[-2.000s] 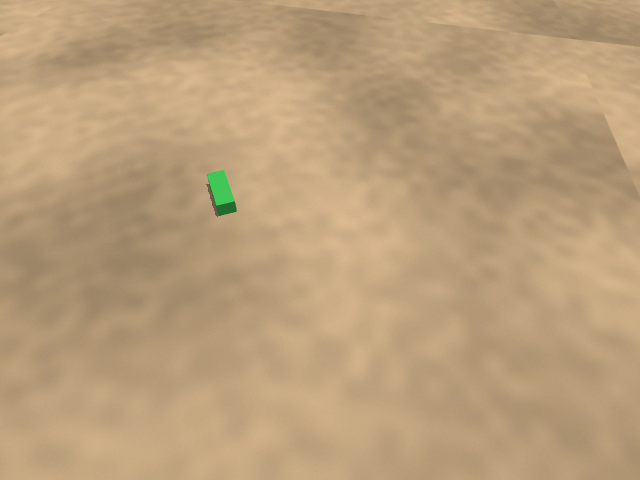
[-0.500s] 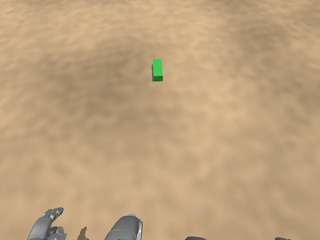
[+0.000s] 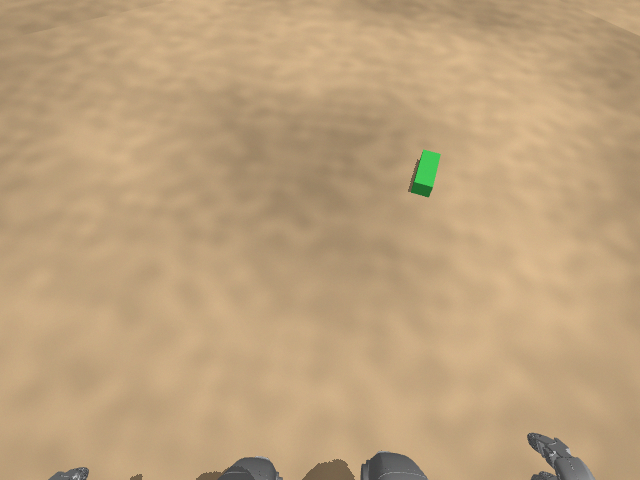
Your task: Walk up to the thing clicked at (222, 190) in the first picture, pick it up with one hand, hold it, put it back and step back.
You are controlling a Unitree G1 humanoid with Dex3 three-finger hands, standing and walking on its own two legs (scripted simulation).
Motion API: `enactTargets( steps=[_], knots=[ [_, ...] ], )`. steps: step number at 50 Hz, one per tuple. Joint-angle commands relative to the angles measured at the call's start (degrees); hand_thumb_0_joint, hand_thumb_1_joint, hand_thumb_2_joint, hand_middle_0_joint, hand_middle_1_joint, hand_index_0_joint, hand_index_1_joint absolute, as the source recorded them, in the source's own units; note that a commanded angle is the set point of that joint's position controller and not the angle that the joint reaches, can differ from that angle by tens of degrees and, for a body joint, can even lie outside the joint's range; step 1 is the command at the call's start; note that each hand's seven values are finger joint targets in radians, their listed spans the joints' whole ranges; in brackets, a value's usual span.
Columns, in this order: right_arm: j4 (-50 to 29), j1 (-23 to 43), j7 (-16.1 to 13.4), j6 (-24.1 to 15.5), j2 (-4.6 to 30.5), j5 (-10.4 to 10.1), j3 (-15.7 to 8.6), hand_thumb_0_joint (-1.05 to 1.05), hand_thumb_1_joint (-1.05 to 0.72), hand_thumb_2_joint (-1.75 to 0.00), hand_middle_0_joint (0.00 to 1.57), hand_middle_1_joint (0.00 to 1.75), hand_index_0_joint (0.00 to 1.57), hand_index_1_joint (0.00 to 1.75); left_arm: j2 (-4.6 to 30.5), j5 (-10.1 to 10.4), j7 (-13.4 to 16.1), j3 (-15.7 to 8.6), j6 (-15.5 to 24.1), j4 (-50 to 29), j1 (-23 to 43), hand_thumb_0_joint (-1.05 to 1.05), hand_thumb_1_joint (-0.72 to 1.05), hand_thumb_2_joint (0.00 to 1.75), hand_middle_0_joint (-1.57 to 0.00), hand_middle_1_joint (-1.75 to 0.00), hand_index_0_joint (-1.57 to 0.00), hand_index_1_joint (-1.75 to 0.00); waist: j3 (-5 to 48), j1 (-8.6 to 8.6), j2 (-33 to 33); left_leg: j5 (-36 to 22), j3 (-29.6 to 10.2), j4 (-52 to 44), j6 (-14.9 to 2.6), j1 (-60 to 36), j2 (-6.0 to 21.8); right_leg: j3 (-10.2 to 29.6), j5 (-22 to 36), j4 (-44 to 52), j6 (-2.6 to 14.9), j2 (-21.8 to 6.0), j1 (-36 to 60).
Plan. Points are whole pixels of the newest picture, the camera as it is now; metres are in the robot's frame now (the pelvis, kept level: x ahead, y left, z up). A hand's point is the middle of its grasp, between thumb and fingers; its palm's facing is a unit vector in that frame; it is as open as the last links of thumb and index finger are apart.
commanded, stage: walk up
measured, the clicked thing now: (426, 172) +1.36 -0.47 -0.72
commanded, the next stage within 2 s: stand in 1.12 s
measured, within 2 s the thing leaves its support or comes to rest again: neither
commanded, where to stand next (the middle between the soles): +0.05 +0.02 m, yaw +17 degrees
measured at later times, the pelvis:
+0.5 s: pelvis -0.01 +0.02 -0.01, yaw +14 degrees
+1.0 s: pelvis +0.00 +0.01 +0.01, yaw +20 degrees
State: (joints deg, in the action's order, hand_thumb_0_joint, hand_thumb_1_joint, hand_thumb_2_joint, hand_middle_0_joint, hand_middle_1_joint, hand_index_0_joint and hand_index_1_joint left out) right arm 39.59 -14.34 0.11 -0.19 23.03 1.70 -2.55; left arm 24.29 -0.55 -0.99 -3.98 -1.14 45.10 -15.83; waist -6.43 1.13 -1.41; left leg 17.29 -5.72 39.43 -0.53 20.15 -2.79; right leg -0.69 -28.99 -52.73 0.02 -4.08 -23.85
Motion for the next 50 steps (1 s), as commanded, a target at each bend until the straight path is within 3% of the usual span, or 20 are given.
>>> enactTargets(
  steps=[1,3,4,5,6,8,9,14,18,19,20,21,22,24,30,32,34,35,39,50],
  knots=[
    [-6.29,0.64,-0.3,0.49,14.93,0.51,-5.71,0.0,-0.9,-0.9,0.2,0.3,0.2,0.3,9.16,0.34,1.76,-3.46,2.67,-4.06,-5.01,0.0,0.9,0.9,-0.2,-0.3,-0.2,-0.3,9.23,0.02,11.73,-25.11,-11.72,-5.23,-10.88,1.03,9.29,-3.24,6.49,11.07,1.06,4.07,9.18],
    [-7.73,3.38,-0.11,1.36,11.51,-0.35,-4.65,0.0,-0.9,-0.9,0.2,0.3,0.2,0.3,12.04,-0.8,2.54,-4.49,3.71,-3.26,-8.37,0.0,0.9,0.9,-0.2,-0.3,-0.2,-0.3,9.17,3.41,4.14,-14.39,-9.9,4.14,-6.39,8.56,4.07,2.55,10.57,25.36,3.46,0.81,16.73],
    [-8.79,3.33,-0.21,1.39,7.61,-0.87,-3.65,0.0,-0.9,-0.9,0.2,0.3,0.2,0.3,18.27,-2.16,2.77,-5.86,4.26,-4.31,-8.76,0.0,0.9,0.9,-0.2,-0.3,-0.2,-0.3,6.71,4.23,-10.56,1.95,-3.93,17.06,-1.97,19.59,-5.04,23.37,10.94,33.32,8.09,-14.97,20.06],
    [-8.09,1.91,-1.13,2.01,10.44,-0.02,-4.78,0.0,-0.9,-0.9,0.2,0.3,0.2,0.3,22.85,-1.99,2.72,-6.59,3.96,-5.74,-2.11,0.0,0.9,0.9,-0.2,-0.3,-0.2,-0.3,6.36,1.86,-15.09,20.45,-2.94,30.28,-0.59,18.76,-2.61,38.04,12.52,38.83,18.87,-29.18,11.3],
    [-6.49,0.63,-1.12,2.35,13.98,0.32,-5.87,0.0,-0.9,-0.9,0.2,0.3,0.2,0.3,21.32,-1.48,2.73,-6.24,4.01,-7.02,1.94,0.0,0.9,0.9,-0.2,-0.3,-0.2,-0.3,3.26,0.07,-9.14,18.37,-6.35,36.68,0.42,17.92,0.01,38.55,10.91,39.66,20.98,-29.72,6.97],
    [-3.11,-2.19,0.5,2.33,14.38,-0.58,-6.68,0.0,-0.9,-0.9,0.2,0.3,0.2,0.3,15.52,-1.09,3.1,-4.45,4.45,-6.2,4.29,0.0,0.9,0.9,-0.2,-0.3,-0.2,-0.3,0.23,-1.84,-2.17,7.75,-4.27,34.67,0.87,14.41,1.59,15.55,5.36,35.04,13.46,-16.98,4.29],
    [-2.63,-2.61,1.3,2.18,13.43,-0.62,-6.38,0.0,-0.9,-0.9,0.2,0.3,0.2,0.3,15.59,-1.73,3.08,-4.56,4.53,-5.58,4.05,0.0,0.9,0.9,-0.2,-0.3,-0.2,-0.3,0.15,-1.23,-6.5,5.69,-1.96,32.13,1.19,13.25,1.84,11.24,3.61,34.27,11.71,-14.16,4.05],
    [-1.72,1.73,2.3,0.88,11.12,-0.32,-5.19,0.0,-0.9,-0.9,0.2,0.3,0.2,0.3,16.59,-2.6,1.89,-5.41,4.61,-5.77,-1.46,0.0,0.9,0.9,-0.2,-0.3,-0.2,-0.3,3.45,2.88,-12.25,11.09,4.09,9.82,1.6,10.61,3.1,5.14,8.4,29.64,12.07,-13.38,13.71],
    [2.77,-4.24,1.04,-0.58,10.58,-0.75,-4.94,0.0,-0.9,-0.9,0.2,0.3,0.2,0.3,15.67,-1.2,0.81,-4.26,3.03,-6.58,1.34,0.0,0.9,0.9,-0.2,-0.3,-0.2,-0.3,7.31,-0.65,-9.45,1.15,10.38,-5.3,0.72,-7.28,-0.54,0.51,11.57,21.22,9.63,-12.88,4.73],
    [4.23,-6.1,0.49,-1.22,11.24,-0.49,-5.27,0.0,-0.9,-0.9,0.2,0.3,0.2,0.3,12.95,-1.06,0.83,-3.23,2.4,-6.16,-0.19,0.0,0.9,0.9,-0.2,-0.3,-0.2,-0.3,8.39,-1.44,-4.05,1.71,8.22,-10.55,0.27,-12.13,-0.99,-2.24,8.58,12.99,7.62,-10.69,2.21],
    [4.32,-7.17,-0.05,-1.8,14.47,0.14,-6.07,0.0,-0.9,-0.9,0.2,0.3,0.2,0.3,9.25,-0.69,0.8,-1.99,1.99,-6.06,-1.7,0.0,0.9,0.9,-0.2,-0.3,-0.2,-0.3,9.05,-2.08,6.26,7.13,-4.76,-16.2,-2.94,-16.13,5.3,-5.33,4.01,2.17,4.06,-7.13,-4.29],
    [2.48,-6.2,-0.42,-2.15,20.71,0.88,-6.55,0.0,-0.9,-0.9,0.2,0.3,0.2,0.3,7.11,0.07,0.9,-1.3,1.64,-7.37,0.8,0.0,0.9,0.9,-0.2,-0.3,-0.2,-0.3,6.51,-2.81,17.54,15.55,-31.41,-22.97,-10.24,-10.36,19.31,-3.8,-6.27,-3.28,0.49,0.48,-13.74],
    [2.91,-4.46,-0.63,-2.01,22.81,-0.07,-6.93,0.0,-0.9,-0.9,0.2,0.3,0.2,0.3,13.02,-0.26,1.79,-2.81,1.65,-6.09,4.1,0.0,0.9,0.9,-0.2,-0.3,-0.2,-0.3,2.96,-4.02,12.75,18.97,-35.85,-24.73,-16.29,-0.58,22.55,2.77,-8.74,-6.38,1.24,-2.27,-8.86],
    [2.92,0.25,-1.34,-2.62,16.32,-0.55,-4.45,0.0,-0.9,-0.9,0.2,0.3,0.2,0.3,11.53,0.5,1.38,-2.47,1.68,-2.94,-0.75,0.0,0.9,0.9,-0.2,-0.3,-0.2,-0.3,2.78,0.21,7.87,0.11,-21.01,-16.65,-13.07,-4.75,16.08,4.33,-2.72,-4.7,1.24,-3.47,-7.96],
    [4.3,0.92,-1.46,-2.77,14.61,-1.14,-3.19,0.0,-0.9,-0.9,0.2,0.3,0.2,0.3,9.3,0.06,1.44,-2.1,2.37,1.06,-1.98,0.0,0.9,0.9,-0.2,-0.3,-0.2,-0.3,7.8,0.46,11.95,-24.38,-12.01,-7.16,-10.41,-2.51,12.99,-1.2,3.79,13.27,1.95,0.75,6.75],
    [4.43,1.7,-1.5,-2.35,12.07,-2.27,-2.19,0.0,-0.9,-0.9,0.2,0.3,0.2,0.3,10.73,-0.54,1.73,-2.14,3.26,2.14,-1.75,0.0,0.9,0.9,-0.2,-0.3,-0.2,-0.3,10.21,1.37,6.77,-23.68,-8.01,-0.84,-5.75,0.52,9.0,1.78,20.2,22.42,3.93,-0.78,15.47],
    [5.41,1.85,-1.84,-1.96,9.92,-2.97,-1.86,0.0,-0.9,-0.9,0.2,0.3,0.2,0.3,15.57,-0.59,1.5,-2.48,3.33,1.51,3.15,0.0,0.9,0.9,-0.2,-0.3,-0.2,-0.3,9.48,-0.34,-4.23,-2.13,-0.73,5.81,-1.66,-0.28,0.7,15.1,21.01,26.76,11.39,-12.86,8.95],
    [7.57,-0.35,-1.93,-1.81,10.41,-2.52,-2.16,0.0,-0.9,-0.9,0.2,0.3,0.2,0.3,14.45,-0.57,1.14,-2.01,3.31,0.77,7.33,0.0,0.9,0.9,-0.2,-0.3,-0.2,-0.3,7.28,-2.53,-5.08,4.07,0.8,4.86,-1.17,-3.57,1.2,14.89,20.91,26.03,12.29,-14.36,5.23],
    [9.72,3.71,-1.19,-2.77,12.32,-1.74,-2.11,0.0,-0.9,-0.9,0.2,0.3,0.2,0.3,10.86,-0.08,0.96,-0.54,2.57,3.15,9.08,0.0,0.9,0.9,-0.2,-0.3,-0.2,-0.3,4.46,-0.81,-1.26,-7.18,-9.35,-6.28,-4.49,-1.75,6.18,2.99,13.17,21.44,3.85,-3.33,5.04],
    [14.95,8.25,-1.2,-2.81,11.72,-1.41,-0.09,0.0,-0.9,-0.9,0.2,0.3,0.2,0.3,9.71,0.65,0.76,-0.13,2.04,8.28,13.16,0.0,0.9,0.9,-0.2,-0.3,-0.2,-0.3,7.56,0.08,3.6,-10.3,-9.41,-12.21,-3.21,-0.68,6.0,1.05,13.1,25.21,3.35,-3.84,14.59]
  ],
)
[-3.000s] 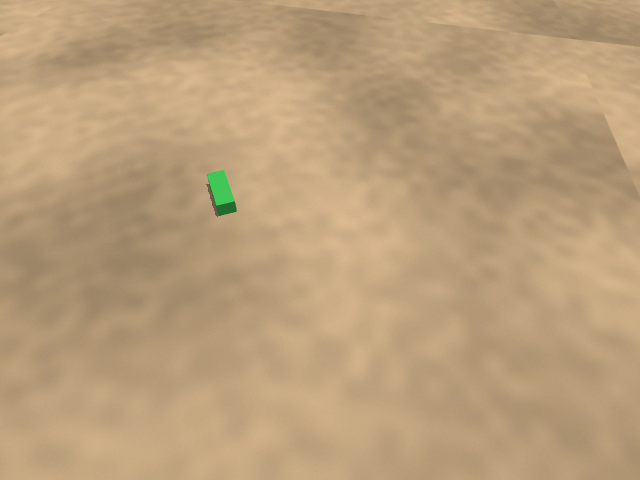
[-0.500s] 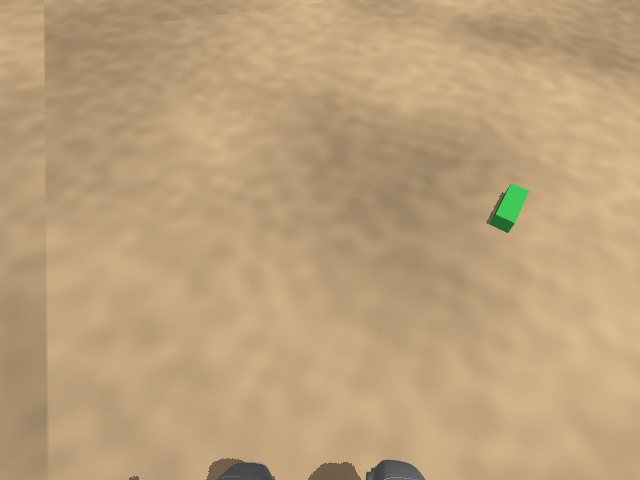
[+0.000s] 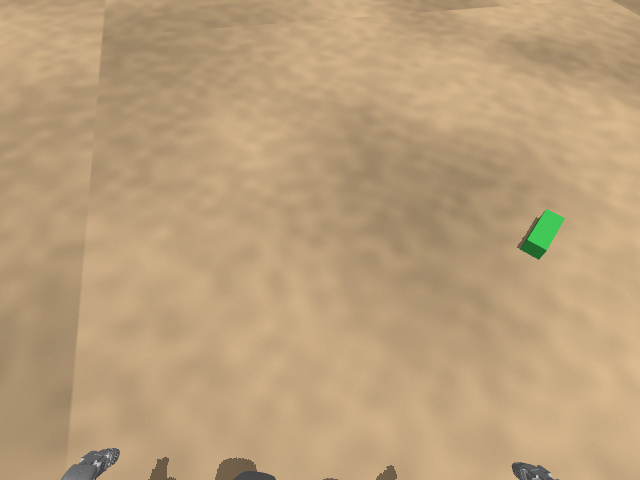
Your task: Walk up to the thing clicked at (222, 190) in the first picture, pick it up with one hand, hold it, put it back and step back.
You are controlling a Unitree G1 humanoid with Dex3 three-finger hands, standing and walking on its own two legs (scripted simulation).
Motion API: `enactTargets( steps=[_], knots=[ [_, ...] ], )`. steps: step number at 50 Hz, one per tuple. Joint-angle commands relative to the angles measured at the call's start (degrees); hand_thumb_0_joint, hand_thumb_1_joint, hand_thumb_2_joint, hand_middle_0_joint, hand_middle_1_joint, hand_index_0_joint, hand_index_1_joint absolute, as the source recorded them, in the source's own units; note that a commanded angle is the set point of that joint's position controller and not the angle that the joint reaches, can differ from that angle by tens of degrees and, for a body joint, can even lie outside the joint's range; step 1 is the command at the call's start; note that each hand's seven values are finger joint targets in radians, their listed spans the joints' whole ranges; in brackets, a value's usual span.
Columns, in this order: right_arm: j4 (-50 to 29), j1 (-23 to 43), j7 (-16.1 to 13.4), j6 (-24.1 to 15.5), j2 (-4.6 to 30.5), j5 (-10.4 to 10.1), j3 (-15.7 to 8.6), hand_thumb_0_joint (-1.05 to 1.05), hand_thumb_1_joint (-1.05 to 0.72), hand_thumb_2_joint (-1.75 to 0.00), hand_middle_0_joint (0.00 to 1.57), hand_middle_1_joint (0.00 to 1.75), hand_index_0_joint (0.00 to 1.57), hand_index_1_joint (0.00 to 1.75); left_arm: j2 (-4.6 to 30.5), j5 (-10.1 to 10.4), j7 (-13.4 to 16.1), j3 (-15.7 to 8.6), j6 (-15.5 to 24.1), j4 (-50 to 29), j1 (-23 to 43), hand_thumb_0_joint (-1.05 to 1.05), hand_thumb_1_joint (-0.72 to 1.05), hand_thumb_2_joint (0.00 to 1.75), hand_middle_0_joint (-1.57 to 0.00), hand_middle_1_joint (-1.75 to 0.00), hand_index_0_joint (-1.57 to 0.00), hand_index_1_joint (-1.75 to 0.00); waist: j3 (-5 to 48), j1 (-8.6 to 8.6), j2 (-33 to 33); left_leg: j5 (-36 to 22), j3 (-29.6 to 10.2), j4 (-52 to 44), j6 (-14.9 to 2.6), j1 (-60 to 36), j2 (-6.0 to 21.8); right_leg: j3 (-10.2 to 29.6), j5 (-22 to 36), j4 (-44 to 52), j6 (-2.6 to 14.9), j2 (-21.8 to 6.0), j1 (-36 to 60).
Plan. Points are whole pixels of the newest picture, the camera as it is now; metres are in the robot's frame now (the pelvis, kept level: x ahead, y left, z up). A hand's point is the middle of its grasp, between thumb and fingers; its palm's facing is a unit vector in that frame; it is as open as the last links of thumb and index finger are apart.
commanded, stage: walk up
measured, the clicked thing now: (542, 233) +1.12 -0.92 -0.73
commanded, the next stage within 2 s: stand in 0.12 s
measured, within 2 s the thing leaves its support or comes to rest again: neither
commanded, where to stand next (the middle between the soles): +0.05 +0.00 m, yaw -3 degrees
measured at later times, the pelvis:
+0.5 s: pelvis +0.00 -0.01 +0.02, yaw -2 degrees
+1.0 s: pelvis +0.00 -0.01 +0.02, yaw -4 degrees
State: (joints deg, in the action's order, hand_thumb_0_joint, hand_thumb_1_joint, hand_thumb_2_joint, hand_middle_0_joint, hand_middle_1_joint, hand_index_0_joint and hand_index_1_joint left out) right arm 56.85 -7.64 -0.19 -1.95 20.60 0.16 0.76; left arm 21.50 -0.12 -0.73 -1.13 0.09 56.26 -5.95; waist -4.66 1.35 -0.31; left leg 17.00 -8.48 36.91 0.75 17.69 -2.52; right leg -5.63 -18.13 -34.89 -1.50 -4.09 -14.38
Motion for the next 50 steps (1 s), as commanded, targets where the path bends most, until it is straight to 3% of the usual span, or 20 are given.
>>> enactTargets(
  steps=[1,5,6,10,17,28,29,31,32,35,37,43,46,48,50],
  knots=[
    [-2.03,1.92,-0.87,-1.08,14.22,0.16,-3.34,0.0,-0.9,-0.9,0.2,0.3,0.2,0.3,12.28,0.24,0.43,-2.96,0.74,-2.37,3.3,0.0,0.9,0.9,-0.2,-0.3,-0.2,-0.3,5.95,0.08,3.1,-9.61,-7.52,-11.05,-4.56,1.97,6.2,5.52,1.69,7.19,4.58,-3.33,6.05],
    [-1.2,3.83,-0.79,-0.95,13.56,0.15,-3.02,0.0,-0.9,-0.9,0.2,0.3,0.2,0.3,12.15,0.0,0.25,-2.92,0.79,-0.5,3.38,0.0,0.9,0.9,-0.2,-0.3,-0.2,-0.3,6.59,0.44,2.42,-10.2,-6.71,-11.85,-3.99,1.27,6.01,5.41,1.84,10.19,4.35,-3.67,7.97],
    [-0.6,4.97,-0.6,-0.66,12.37,0.6,-2.92,0.0,-0.9,-0.9,0.2,0.3,0.2,0.3,11.09,0.04,0.26,-2.01,0.85,1.32,2.82,0.0,0.9,0.9,-0.2,-0.3,-0.2,-0.3,7.15,0.08,3.14,-9.21,-5.66,-14.18,-2.84,-2.69,7.17,7.15,0.84,11.87,3.68,-3.3,6.19],
    [1.18,5.61,-0.4,-0.41,12.81,0.5,-2.99,0.0,-0.9,-0.9,0.2,0.3,0.2,0.3,11.64,0.04,0.56,-1.74,1.59,2.96,4.17,0.0,0.9,0.9,-0.2,-0.3,-0.2,-0.3,8.01,-0.04,3.09,-18.82,-3.98,-14.68,-2.17,-5.45,7.65,6.56,9.86,13.18,2.89,-3.57,10.3],
    [3.03,6.21,-0.23,0.35,11.78,-0.13,-3.17,0.0,-0.9,-0.9,0.2,0.3,0.2,0.3,12.69,-0.14,0.84,-1.36,2.05,5.36,4.92,0.0,0.9,0.9,-0.2,-0.3,-0.2,-0.3,7.62,-1.21,-0.6,-17.84,-1.5,-16.41,-1.4,-9.47,7.51,7.78,12.82,16.91,2.9,-4.54,9.49],
    [4.8,6.36,-0.05,0.66,11.85,0.22,-3.25,0.0,-0.9,-0.9,0.2,0.3,0.2,0.3,12.12,-0.27,1.14,-1.36,2.02,6.32,4.13,0.0,0.9,0.9,-0.2,-0.3,-0.2,-0.3,6.44,-0.74,0.08,-14.65,-0.67,-19.53,-1.14,-8.47,7.93,8.06,10.26,18.91,2.22,-4.24,10.53],
    [5.02,6.34,-0.01,0.7,11.46,0.18,-3.1,0.0,-0.9,-0.9,0.2,0.3,0.2,0.3,11.98,-0.27,1.1,-1.37,1.87,6.38,3.96,0.0,0.9,0.9,-0.2,-0.3,-0.2,-0.3,5.08,-0.58,-0.1,-12.34,-0.75,-20.14,-0.94,-7.82,7.73,7.97,7.34,19.43,2.21,-3.94,9.22],
    [5.13,6.15,-0.03,0.48,11.72,0.2,-3.13,0.0,-0.9,-0.9,0.2,0.3,0.2,0.3,11.96,-0.21,1.0,-1.4,1.8,6.25,3.91,0.0,0.9,0.9,-0.2,-0.3,-0.2,-0.3,5.17,-0.47,0.66,-12.87,-0.82,-20.61,-0.85,-8.21,7.96,8.09,7.23,19.26,2.4,-3.9,9.13],
    [5.31,5.97,-0.02,0.58,11.73,0.27,-3.15,0.0,-0.9,-0.9,0.2,0.3,0.2,0.3,11.9,-0.25,0.96,-1.45,1.69,6.4,3.66,0.0,0.9,0.9,-0.2,-0.3,-0.2,-0.3,4.23,-0.42,1.19,-9.85,-0.87,-21.04,-0.94,-7.07,7.76,8.03,4.62,19.63,2.24,-3.65,8.71],
    [5.07,6.11,0.04,0.39,11.68,0.33,-3.27,0.0,-0.9,-0.9,0.2,0.3,0.2,0.3,12.08,-0.42,0.96,-1.49,1.8,5.82,3.84,0.0,0.9,0.9,-0.2,-0.3,-0.2,-0.3,5.88,-0.29,0.64,-12.96,-0.62,-20.54,-0.89,-8.32,7.99,8.3,7.45,19.48,2.51,-4.01,9.37],
    [5.35,5.11,0.06,0.56,11.63,0.38,-3.34,0.0,-0.9,-0.9,0.2,0.3,0.2,0.3,12.01,-0.56,0.94,-1.45,1.73,5.6,4.31,0.0,0.9,0.9,-0.2,-0.3,-0.2,-0.3,4.56,-0.82,-0.08,-9.53,-0.3,-20.6,-0.97,-7.37,7.57,8.88,2.47,20.61,2.41,-3.98,8.06],
    [5.43,4.51,0.07,0.29,11.95,0.42,-3.23,0.0,-0.9,-0.9,0.2,0.3,0.2,0.3,11.8,-0.2,0.75,-1.43,1.62,5.62,3.03,0.0,0.9,0.9,-0.2,-0.3,-0.2,-0.3,5.18,-0.44,1.16,-11.08,-0.8,-21.39,-1.13,-7.42,8.21,8.27,6.0,18.96,2.55,-3.6,9.04],
    [5.56,3.87,0.13,0.56,11.47,0.45,-3.09,0.0,-0.9,-0.9,0.2,0.3,0.2,0.3,12.15,-0.4,0.72,-1.44,1.43,5.53,3.19,0.0,0.9,0.9,-0.2,-0.3,-0.2,-0.3,2.71,-0.7,-0.3,-6.29,-0.38,-21.11,-1.07,-6.47,7.37,9.39,-1.0,20.76,2.55,-3.77,6.05],
    [5.48,3.07,0.15,0.44,12.01,0.4,-3.27,0.0,-0.9,-0.9,0.2,0.3,0.2,0.3,11.94,-0.46,0.71,-1.36,1.63,4.98,3.74,0.0,0.9,0.9,-0.2,-0.3,-0.2,-0.3,5.33,-1.27,0.47,-10.14,-0.4,-20.62,-1.3,-7.67,8.0,9.19,3.46,19.94,2.6,-3.88,7.79],
    [5.38,3.88,0.1,0.41,11.56,0.46,-3.08,0.0,-0.9,-0.9,0.2,0.3,0.2,0.3,12.16,-0.29,0.75,-1.43,1.67,5.0,3.13,0.0,0.9,0.9,-0.2,-0.3,-0.2,-0.3,5.46,-0.76,0.05,-11.2,-0.43,-20.62,-1.15,-7.93,8.05,9.02,5.23,19.42,2.56,-3.77,8.03]
  ],
)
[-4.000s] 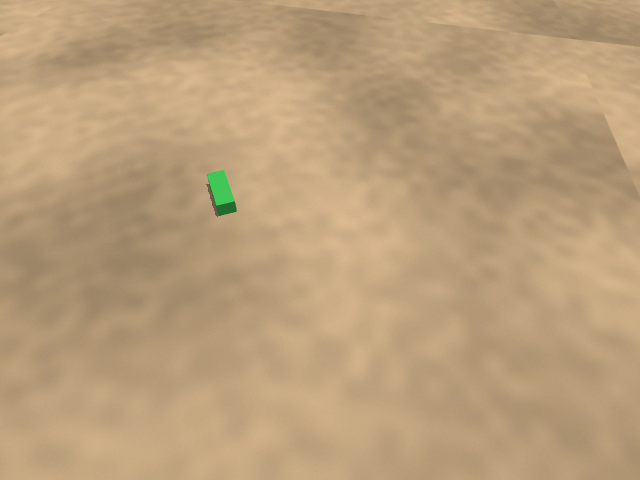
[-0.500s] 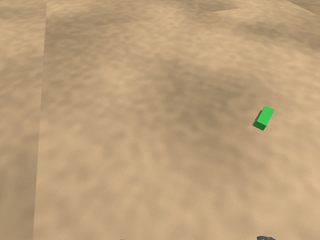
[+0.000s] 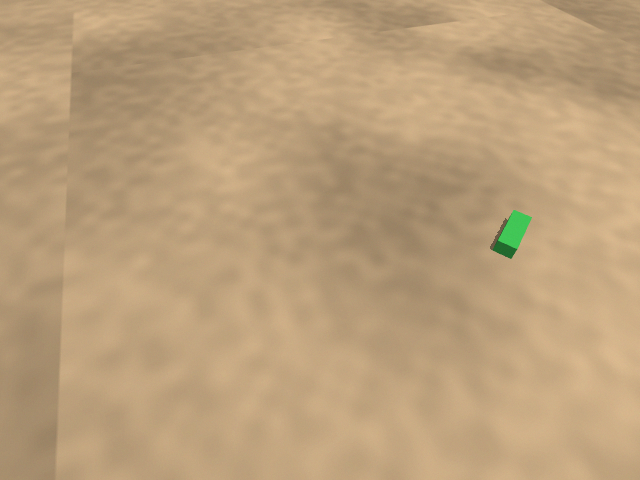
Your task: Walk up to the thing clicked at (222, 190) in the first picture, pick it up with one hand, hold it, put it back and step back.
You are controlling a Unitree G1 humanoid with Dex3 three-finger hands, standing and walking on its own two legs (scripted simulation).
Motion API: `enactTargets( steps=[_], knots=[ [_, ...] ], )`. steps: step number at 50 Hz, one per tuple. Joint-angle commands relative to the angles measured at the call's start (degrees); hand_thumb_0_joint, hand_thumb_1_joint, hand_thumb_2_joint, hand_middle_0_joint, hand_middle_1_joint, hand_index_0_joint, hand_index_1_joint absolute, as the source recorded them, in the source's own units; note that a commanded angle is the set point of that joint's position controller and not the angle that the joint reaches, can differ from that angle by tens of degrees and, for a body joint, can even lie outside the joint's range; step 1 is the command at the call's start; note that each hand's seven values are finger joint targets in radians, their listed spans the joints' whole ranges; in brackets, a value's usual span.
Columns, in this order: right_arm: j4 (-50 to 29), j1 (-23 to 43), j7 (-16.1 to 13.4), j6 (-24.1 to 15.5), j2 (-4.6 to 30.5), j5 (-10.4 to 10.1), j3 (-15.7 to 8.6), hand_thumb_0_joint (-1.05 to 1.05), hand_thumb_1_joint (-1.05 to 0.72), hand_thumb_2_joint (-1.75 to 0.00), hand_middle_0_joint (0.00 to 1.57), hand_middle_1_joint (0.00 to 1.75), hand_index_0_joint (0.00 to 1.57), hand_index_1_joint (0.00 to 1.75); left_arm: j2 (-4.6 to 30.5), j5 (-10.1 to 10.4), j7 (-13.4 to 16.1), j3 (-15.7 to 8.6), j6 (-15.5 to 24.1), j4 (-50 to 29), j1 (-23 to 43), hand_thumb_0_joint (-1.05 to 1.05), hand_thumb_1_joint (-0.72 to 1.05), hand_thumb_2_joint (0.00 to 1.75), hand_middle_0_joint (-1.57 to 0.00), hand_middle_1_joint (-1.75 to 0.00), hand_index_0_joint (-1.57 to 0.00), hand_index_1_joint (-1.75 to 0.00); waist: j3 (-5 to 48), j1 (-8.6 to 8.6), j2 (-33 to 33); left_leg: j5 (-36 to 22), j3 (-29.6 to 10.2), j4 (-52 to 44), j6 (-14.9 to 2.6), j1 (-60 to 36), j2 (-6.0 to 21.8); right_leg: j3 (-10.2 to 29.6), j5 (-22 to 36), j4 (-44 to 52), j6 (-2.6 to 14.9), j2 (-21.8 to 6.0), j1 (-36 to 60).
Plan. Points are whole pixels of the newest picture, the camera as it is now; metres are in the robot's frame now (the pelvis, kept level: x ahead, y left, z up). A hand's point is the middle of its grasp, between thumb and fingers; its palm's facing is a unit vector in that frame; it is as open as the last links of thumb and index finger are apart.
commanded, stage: stand
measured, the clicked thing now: (512, 233) +1.17 -0.83 -0.75
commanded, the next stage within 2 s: walk up in 1.72 s
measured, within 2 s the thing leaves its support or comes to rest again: neither
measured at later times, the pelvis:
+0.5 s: pelvis +0.01 +0.00 +0.00, yaw +0 degrees
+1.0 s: pelvis +0.02 +0.00 +0.00, yaw +0 degrees
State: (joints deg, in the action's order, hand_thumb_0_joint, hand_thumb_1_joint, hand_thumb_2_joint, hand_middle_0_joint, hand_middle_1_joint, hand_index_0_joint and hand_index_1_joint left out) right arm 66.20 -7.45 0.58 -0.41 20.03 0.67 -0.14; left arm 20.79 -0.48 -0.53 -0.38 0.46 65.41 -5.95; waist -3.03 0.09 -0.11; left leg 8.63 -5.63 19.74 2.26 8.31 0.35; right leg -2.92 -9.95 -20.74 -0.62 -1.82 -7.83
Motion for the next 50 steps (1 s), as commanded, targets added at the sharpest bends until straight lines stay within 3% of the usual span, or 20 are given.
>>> enactTargets(
  steps=[1,2,4,8,10,13,15,18,22,25,31,37,43,46,50],
  knots=[
    [-3.79,2.88,-0.73,-1.08,12.29,-0.07,-2.12,0.0,-0.9,-0.9,0.2,0.3,0.2,0.3,12.71,0.18,0.54,-2.14,1.17,-3.89,3.09,0.0,0.9,0.9,-0.2,-0.3,-0.2,-0.3,3.13,0.14,0.23,-1.56,-3.26,-3.74,-2.63,2.23,5.08,6.34,-4.23,5.38,1.65,-5.9,1.35],
    [-3.8,3.04,-0.8,-1.14,12.71,-0.01,-2.2,0.0,-0.9,-0.9,0.2,0.3,0.2,0.3,12.65,0.15,0.5,-2.11,1.17,-4.1,3.05,0.0,0.9,0.9,-0.2,-0.3,-0.2,-0.3,3.57,0.34,0.97,-2.42,-3.18,-3.86,-2.6,1.83,5.25,6.31,-2.91,5.0,1.79,-5.93,1.47],
    [-3.64,3.15,-0.81,-1.08,12.72,-0.08,-2.15,0.0,-0.9,-0.9,0.2,0.3,0.2,0.3,12.64,0.18,0.47,-2.12,1.0,-4.0,2.74,0.0,0.9,0.9,-0.2,-0.3,-0.2,-0.3,2.1,0.37,1.3,1.21,-3.41,-4.38,-2.64,2.49,5.06,6.11,-5.6,5.12,1.68,-5.52,0.25],
    [-3.86,3.37,-0.73,-1.11,12.35,-0.24,-1.92,0.0,-0.9,-0.9,0.2,0.3,0.2,0.3,12.5,0.16,0.45,-1.95,1.17,-3.95,1.86,0.0,0.9,0.9,-0.2,-0.3,-0.2,-0.3,3.19,0.49,0.13,-2.51,-3.3,-3.85,-2.65,1.27,5.23,6.09,-2.87,4.98,1.74,-5.69,0.67],
    [-3.68,3.03,-0.77,-1.09,12.36,-0.17,-1.85,0.0,-0.9,-0.9,0.2,0.3,0.2,0.3,12.73,0.14,0.51,-2.04,1.13,-4.07,2.41,0.0,0.9,0.9,-0.2,-0.3,-0.2,-0.3,3.01,0.28,0.49,-1.42,-3.21,-3.98,-2.75,1.8,5.26,6.31,-3.33,4.84,1.71,-5.7,0.88],
    [-3.9,3.1,-0.9,-1.09,12.71,-0.2,-1.95,0.0,-0.9,-0.9,0.2,0.3,0.2,0.3,12.56,0.15,0.58,-1.97,1.21,-4.17,2.04,0.0,0.9,0.9,-0.2,-0.3,-0.2,-0.3,4.56,0.11,0.55,-5.51,-2.85,-2.95,-2.74,0.19,5.45,6.13,1.3,4.52,1.67,-5.84,1.53],
    [-3.85,3.2,-0.81,-0.99,12.27,-0.24,-1.79,0.0,-0.9,-0.9,0.2,0.3,0.2,0.3,12.55,0.16,0.6,-1.89,1.28,-4.12,1.83,0.0,0.9,0.9,-0.2,-0.3,-0.2,-0.3,3.24,0.24,-0.45,-3.56,-2.88,-3.32,-2.66,1.31,5.15,6.12,-1.0,5.2,1.49,-5.82,1.33],
    [-4.09,3.52,-0.87,-1.05,12.38,-0.28,-1.78,0.0,-0.9,-0.9,0.2,0.3,0.2,0.3,12.38,0.22,0.64,-1.86,1.35,-4.18,1.89,0.0,0.9,0.9,-0.2,-0.3,-0.2,-0.3,4.63,0.24,0.14,-6.81,-2.67,-2.85,-2.63,0.2,5.49,5.84,3.2,4.35,1.5,-6.03,2.58],
    [-4.08,3.54,-0.97,-0.91,12.45,-0.28,-1.66,0.0,-0.9,-0.9,0.2,0.3,0.2,0.3,12.68,0.15,0.69,-2.03,1.12,-4.08,1.8,0.0,0.9,0.9,-0.2,-0.3,-0.2,-0.3,3.59,0.25,0.08,-4.71,-2.69,-3.28,-2.56,0.19,5.33,5.89,1.14,4.84,1.42,-5.82,1.55],
    [-4.22,3.29,-0.95,-1.0,12.5,-0.32,-1.53,0.0,-0.9,-0.9,0.2,0.3,0.2,0.3,12.51,0.21,0.7,-2.07,1.27,-4.18,2.1,0.0,0.9,0.9,-0.2,-0.3,-0.2,-0.3,4.68,0.16,0.19,-7.78,-2.62,-3.07,-2.58,0.18,5.73,5.58,4.31,4.08,1.33,-5.94,3.34],
    [-4.49,4.04,-1.02,-0.99,12.48,-0.3,-1.6,0.0,-0.9,-0.9,0.2,0.3,0.2,0.3,12.33,0.08,0.71,-2.11,1.13,-4.21,2.11,0.0,0.9,0.9,-0.2,-0.3,-0.2,-0.3,4.05,0.35,0.32,-7.42,-2.68,-2.97,-2.38,0.04,5.54,5.3,3.17,4.6,1.4,-5.76,2.73],
    [-4.58,3.72,-1.09,-1.0,12.75,-0.23,-1.63,0.0,-0.9,-0.9,0.2,0.3,0.2,0.3,12.22,0.09,0.73,-2.11,1.2,-4.42,2.12,0.0,0.9,0.9,-0.2,-0.3,-0.2,-0.3,5.1,0.3,0.58,-9.39,-2.41,-2.69,-2.46,-0.28,5.76,5.4,6.78,4.12,1.43,-6.05,4.13],
    [-4.73,3.52,-1.23,-1.04,12.6,-0.28,-1.47,0.0,-0.9,-0.9,0.2,0.3,0.2,0.3,12.56,0.09,0.76,-2.33,0.96,-4.26,2.19,0.0,0.9,0.9,-0.2,-0.3,-0.2,-0.3,4.84,0.29,0.58,-8.94,-2.42,-3.19,-2.41,-0.45,5.87,5.2,5.5,3.8,1.47,-5.89,4.03],
    [-4.61,3.73,-1.16,-0.88,12.66,-0.26,-1.63,0.0,-0.9,-0.9,0.2,0.3,0.2,0.3,12.27,0.09,0.73,-2.22,0.92,-4.18,2.14,0.0,0.9,0.9,-0.2,-0.3,-0.2,-0.3,2.91,0.39,0.25,-5.19,-2.56,-3.47,-2.5,0.01,5.6,5.56,0.79,5.32,1.54,-5.73,2.17],
    [-4.77,3.67,-1.03,-0.97,12.8,-0.28,-1.68,0.0,-0.9,-0.9,0.2,0.3,0.2,0.3,12.36,0.07,0.6,-2.28,1.05,-4.25,1.68,0.0,0.9,0.9,-0.2,-0.3,-0.2,-0.3,3.88,0.31,0.88,-5.38,-2.48,-3.43,-2.67,-0.6,5.64,5.72,1.93,5.06,1.65,-5.78,2.33]
  ],
)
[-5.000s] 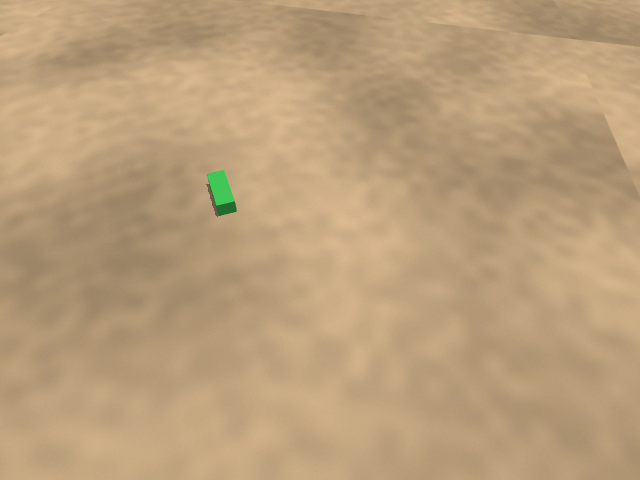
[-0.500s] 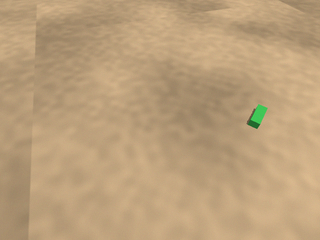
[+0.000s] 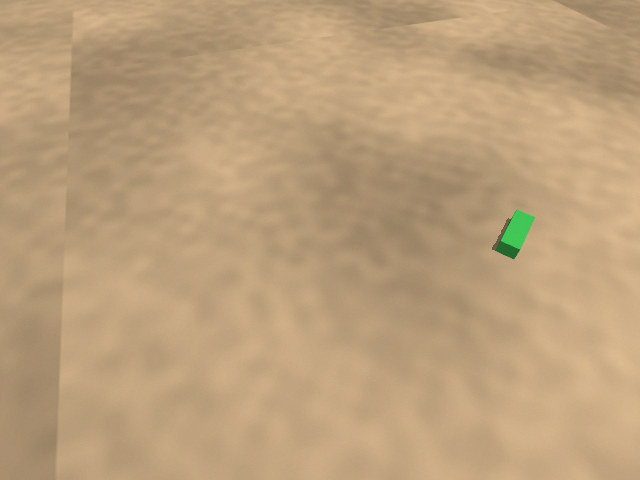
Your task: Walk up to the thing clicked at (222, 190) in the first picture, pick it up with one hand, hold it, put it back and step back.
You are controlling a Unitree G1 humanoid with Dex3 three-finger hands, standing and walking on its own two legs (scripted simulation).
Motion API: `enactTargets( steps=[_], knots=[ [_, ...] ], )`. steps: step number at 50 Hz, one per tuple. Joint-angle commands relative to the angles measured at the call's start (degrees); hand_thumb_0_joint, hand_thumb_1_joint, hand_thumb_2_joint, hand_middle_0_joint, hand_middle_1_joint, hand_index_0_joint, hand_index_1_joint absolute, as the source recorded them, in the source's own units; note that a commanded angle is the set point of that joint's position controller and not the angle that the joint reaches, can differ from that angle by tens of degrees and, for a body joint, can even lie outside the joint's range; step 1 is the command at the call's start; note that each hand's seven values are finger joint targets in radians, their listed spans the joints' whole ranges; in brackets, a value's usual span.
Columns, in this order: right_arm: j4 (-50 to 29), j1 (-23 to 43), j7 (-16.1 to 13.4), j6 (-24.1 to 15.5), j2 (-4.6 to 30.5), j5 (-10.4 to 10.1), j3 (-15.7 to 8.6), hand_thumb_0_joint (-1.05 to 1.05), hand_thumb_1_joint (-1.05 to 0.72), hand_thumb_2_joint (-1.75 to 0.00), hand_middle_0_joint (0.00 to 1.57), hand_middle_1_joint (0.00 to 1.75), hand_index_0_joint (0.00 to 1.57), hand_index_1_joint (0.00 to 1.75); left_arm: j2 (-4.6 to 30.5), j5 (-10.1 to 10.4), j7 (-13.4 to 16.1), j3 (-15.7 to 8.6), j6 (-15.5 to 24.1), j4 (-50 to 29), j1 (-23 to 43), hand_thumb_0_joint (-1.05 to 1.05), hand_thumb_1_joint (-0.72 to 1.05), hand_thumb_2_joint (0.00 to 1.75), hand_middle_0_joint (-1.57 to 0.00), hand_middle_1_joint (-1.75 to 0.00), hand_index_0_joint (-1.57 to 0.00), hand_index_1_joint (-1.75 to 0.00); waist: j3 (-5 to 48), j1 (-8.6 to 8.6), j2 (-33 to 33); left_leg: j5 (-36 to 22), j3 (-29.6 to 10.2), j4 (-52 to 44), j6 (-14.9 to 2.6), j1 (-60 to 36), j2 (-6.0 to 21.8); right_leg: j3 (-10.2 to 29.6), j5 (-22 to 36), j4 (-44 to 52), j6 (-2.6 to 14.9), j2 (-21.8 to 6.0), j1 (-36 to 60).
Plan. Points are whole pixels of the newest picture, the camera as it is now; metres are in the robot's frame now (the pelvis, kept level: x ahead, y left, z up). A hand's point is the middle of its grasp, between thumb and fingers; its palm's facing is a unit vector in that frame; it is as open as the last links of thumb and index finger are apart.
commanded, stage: stand
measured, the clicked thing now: (515, 233) +1.16 -0.83 -0.75
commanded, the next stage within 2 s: walk up in 0.72 s
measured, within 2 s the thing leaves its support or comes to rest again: neither
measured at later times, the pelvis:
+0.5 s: pelvis +0.00 +0.00 +0.00, yaw +0 degrees
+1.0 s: pelvis -0.01 +0.04 -0.02, yaw -12 degrees
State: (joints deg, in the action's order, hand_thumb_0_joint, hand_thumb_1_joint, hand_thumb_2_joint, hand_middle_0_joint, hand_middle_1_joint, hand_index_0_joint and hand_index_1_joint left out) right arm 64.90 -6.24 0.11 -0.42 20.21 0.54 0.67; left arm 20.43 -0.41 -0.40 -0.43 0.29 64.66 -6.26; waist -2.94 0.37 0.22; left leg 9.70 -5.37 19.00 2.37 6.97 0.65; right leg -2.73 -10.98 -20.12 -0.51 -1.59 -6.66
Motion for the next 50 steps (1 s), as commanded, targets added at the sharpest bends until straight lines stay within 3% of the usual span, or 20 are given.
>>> enactTargets(
  steps=[1,2,4,11,17,35,36,38,40,41,42,43,44,45,46,47,48,49,50],
  knots=[
    [-3.55,2.15,-0.59,-0.96,12.4,-0.07,-2.45,0.0,-0.9,-0.9,0.2,0.3,0.2,0.3,12.83,-0.07,0.52,-2.31,1.23,-3.72,2.39,0.0,0.9,0.9,-0.2,-0.3,-0.2,-0.3,3.8,-0.1,0.1,-6.32,-2.65,-2.66,-2.74,1.2,5.25,5.36,3.17,4.3,1.47,-5.96,1.36],
    [-3.37,1.89,-0.57,-0.91,12.08,-0.05,-2.37,0.0,-0.9,-0.9,0.2,0.3,0.2,0.3,12.82,0.04,0.55,-2.32,1.19,-3.63,2.41,0.0,0.9,0.9,-0.2,-0.3,-0.2,-0.3,2.93,-0.05,-0.64,-5.23,-2.73,-3.0,-2.57,1.76,5.13,5.44,1.12,4.57,1.46,-5.94,1.04],
    [-3.67,1.94,-0.64,-0.96,12.41,-0.07,-2.53,0.0,-0.9,-0.9,0.2,0.3,0.2,0.3,13.21,-0.04,0.59,-2.42,1.29,-3.75,2.36,0.0,0.9,0.9,-0.2,-0.3,-0.2,-0.3,4.66,-0.19,-0.29,-7.74,-2.57,-2.4,-2.77,0.68,5.34,5.71,4.87,4.05,1.63,-6.28,1.86],
    [-3.79,1.5,-0.77,-1.06,12.51,0.03,-2.35,0.0,-0.9,-0.9,0.2,0.3,0.2,0.3,12.76,-0.04,0.62,-2.36,1.28,-3.88,2.15,0.0,0.9,0.9,-0.2,-0.3,-0.2,-0.3,5.01,0.06,0.33,-10.43,-2.44,-2.25,-2.6,0.95,5.63,5.26,7.63,3.07,1.45,-6.21,3.23],
    [-3.65,1.4,-0.7,-0.88,12.37,-0.05,-2.29,0.0,-0.9,-0.9,0.2,0.3,0.2,0.3,12.81,-0.04,0.53,-2.3,1.01,-3.66,1.99,0.0,0.9,0.9,-0.2,-0.3,-0.2,-0.3,2.36,0.13,-0.17,-5.5,-2.81,-3.36,-2.48,1.99,5.2,5.3,1.03,4.35,1.57,-5.75,0.67],
    [-3.96,0.86,-0.74,-0.93,12.46,-0.1,-2.41,0.0,-0.9,-0.9,0.2,0.3,0.2,0.3,12.87,0.14,0.62,-2.3,1.26,-3.9,1.41,0.0,0.9,0.9,-0.2,-0.3,-0.2,-0.3,3.61,-0.18,-0.09,-7.73,-2.39,-2.24,-2.74,0.92,5.4,5.84,5.47,4.02,1.7,-6.05,1.91],
    [-7.48,4.84,-0.48,-0.63,16.38,0.13,-5.73,0.0,-0.9,-0.9,0.2,0.3,0.2,0.3,15.78,0.1,0.59,-4.4,0.54,-6.21,-0.76,0.0,0.9,0.9,-0.2,-0.3,-0.2,-0.3,0.9,-0.32,-0.44,-1.1,4.87,7.3,-3.32,-1.3,2.49,13.47,13.46,2.01,3.6,-7.58,-6.82],
    [-8.68,1.98,-0.4,-0.01,13.79,-0.51,-5.72,0.0,-0.9,-0.9,0.2,0.3,0.2,0.3,17.96,-0.07,0.96,-5.54,0.65,-8.13,-0.52,0.0,0.9,0.9,-0.2,-0.3,-0.2,-0.3,2.66,-0.66,-6.93,3.24,5.3,13.42,-3.12,5.04,0.28,18.16,18.01,0.74,7.73,-11.16,-3.74],
    [-10.21,1.27,-0.08,0.63,12.67,-0.52,-6.23,0.0,-0.9,-0.9,0.2,0.3,0.2,0.3,18.25,-0.82,1.12,-6.15,0.63,-10.87,-1.77,0.0,0.9,0.9,-0.2,-0.3,-0.2,-0.3,3.82,0.53,-12.4,19.86,4.5,23.18,-3.51,8.45,-1.95,24.85,20.04,0.51,13.11,-15.59,-4.35],
    [-10.89,0.16,0.11,0.83,11.84,-0.4,-6.39,0.0,-0.9,-0.9,0.2,0.3,0.2,0.3,17.84,-1.39,1.01,-6.04,0.44,-12.3,-1.19,0.0,0.9,0.9,-0.2,-0.3,-0.2,-0.3,3.61,-0.33,-13.68,23.0,2.65,23.07,-4.07,8.44,-0.77,25.53,18.34,0.03,14.01,-16.0,-6.35],
    [-11.25,-0.82,0.35,0.84,11.72,-0.46,-6.72,0.0,-0.9,-0.9,0.2,0.3,0.2,0.3,16.83,-1.6,0.99,-5.9,0.31,-13.34,-0.6,0.0,0.9,0.9,-0.2,-0.3,-0.2,-0.3,3.78,-1.01,-13.41,21.84,1.87,20.64,-4.21,8.28,-0.11,24.13,17.78,-1.5,13.3,-14.07,-6.31],
    [-11.6,-2.11,0.49,0.62,11.28,-0.27,-6.98,0.0,-0.9,-0.9,0.2,0.3,0.2,0.3,15.7,-1.59,1.01,-5.45,0.12,-14.26,0.02,0.0,0.9,0.9,-0.2,-0.3,-0.2,-0.3,4.16,-2.15,-12.13,16.66,2.73,13.7,-4.33,5.82,-0.45,21.57,19.21,-4.87,11.18,-11.05,-7.17],
    [-11.55,-5.41,0.29,0.3,12.05,0.29,-7.62,0.0,-0.9,-0.9,0.2,0.3,0.2,0.3,14.69,-1.09,1.01,-4.97,-0.2,-15.46,2.03,0.0,0.9,0.9,-0.2,-0.3,-0.2,-0.3,5.81,-4.35,-9.48,7.63,2.99,5.31,-4.58,0.29,0.68,18.7,17.37,-10.0,7.83,-8.16,-10.32],
    [-12.25,-5.53,-0.1,0.05,14.9,1.46,-8.71,0.0,-0.9,-0.9,0.2,0.3,0.2,0.3,11.76,-0.21,1.06,-4.3,-0.59,-16.73,1.57,0.0,0.9,0.9,-0.2,-0.3,-0.2,-0.3,5.21,-4.1,-0.13,2.83,-4.37,-0.49,-5.77,-3.6,7.06,14.2,9.18,-17.31,4.27,-2.11,-16.6],
    [-13.84,-4.16,-0.41,-0.24,18.24,2.19,-9.68,0.0,-0.9,-0.9,0.2,0.3,0.2,0.3,8.9,-0.1,1.27,-3.66,-0.96,-17.27,-0.78,0.0,0.9,0.9,-0.2,-0.3,-0.2,-0.3,4.62,-2.99,11.45,-3.78,-14.87,-3.72,-7.75,-8.2,16.96,8.84,-13.02,-25.68,2.19,6.74,-25.21],
    [-16.18,-2.29,-0.12,-0.23,19.81,1.91,-10.47,0.0,-0.9,-0.9,0.2,0.3,0.2,0.3,12.72,-0.75,1.88,-4.6,-1.58,-16.67,-3.65,0.0,0.9,0.9,-0.2,-0.3,-0.2,-0.3,5.66,-2.49,10.31,-1.7,-16.64,-4.04,-12.48,-0.63,23.97,9.29,-20.68,-33.43,1.64,2.6,-21.72],
    [-17.47,-0.36,0.13,-0.14,18.98,1.5,-10.58,0.0,-0.9,-0.9,0.2,0.3,0.2,0.3,13.82,-0.61,1.93,-4.89,-1.88,-16.34,-5.42,0.0,0.9,0.9,-0.2,-0.3,-0.2,-0.3,2.28,-1.7,9.59,-0.15,-15.75,-5.62,-15.39,5.1,24.35,9.24,-20.71,-39.56,1.55,2.17,-19.59],
    [-18.57,1.44,0.18,-0.41,16.77,1.65,-9.93,0.0,-0.9,-0.9,0.2,0.3,0.2,0.3,13.74,-0.3,1.43,-5.15,-1.86,-16.33,-6.43,0.0,0.9,0.9,-0.2,-0.3,-0.2,-0.3,0.61,-0.55,7.79,-2.91,-12.62,-4.42,-15.49,3.54,21.57,9.22,-18.91,-40.52,1.55,1.71,-20.39],
    [-19.14,1.92,0.0,-0.73,15.5,1.68,-9.53,0.0,-0.9,-0.9,0.2,0.3,0.2,0.3,13.22,0.01,0.9,-5.38,-1.75,-15.76,-7.64,0.0,0.9,0.9,-0.2,-0.3,-0.2,-0.3,0.12,0.26,7.65,-4.83,-7.64,-2.4,-13.93,1.48,18.14,9.83,-16.48,-39.88,1.47,0.94,-21.51]
  ],
)
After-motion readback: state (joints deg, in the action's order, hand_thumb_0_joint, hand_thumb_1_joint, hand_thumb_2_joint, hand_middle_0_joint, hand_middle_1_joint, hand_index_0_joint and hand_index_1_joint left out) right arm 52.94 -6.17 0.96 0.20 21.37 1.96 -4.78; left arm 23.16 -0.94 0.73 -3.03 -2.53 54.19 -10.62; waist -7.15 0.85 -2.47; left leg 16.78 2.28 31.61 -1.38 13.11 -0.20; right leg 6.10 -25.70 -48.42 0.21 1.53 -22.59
